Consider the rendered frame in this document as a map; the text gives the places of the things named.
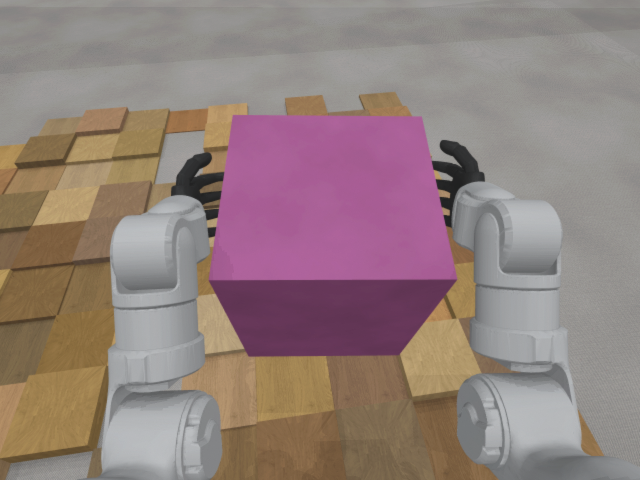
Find left robot forearm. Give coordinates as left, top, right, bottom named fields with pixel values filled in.
left=101, top=195, right=210, bottom=470

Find robot left hand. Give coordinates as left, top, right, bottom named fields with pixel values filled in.
left=171, top=152, right=224, bottom=238

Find robot left upper arm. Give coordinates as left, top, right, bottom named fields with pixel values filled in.
left=78, top=390, right=222, bottom=480

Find carton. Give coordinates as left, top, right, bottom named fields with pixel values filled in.
left=209, top=115, right=457, bottom=357

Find robot right upper arm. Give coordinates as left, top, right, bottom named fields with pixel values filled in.
left=457, top=372, right=640, bottom=480

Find right robot forearm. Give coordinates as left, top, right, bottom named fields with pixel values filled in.
left=451, top=181, right=582, bottom=439

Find robot right hand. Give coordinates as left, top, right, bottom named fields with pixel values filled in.
left=432, top=140, right=485, bottom=228

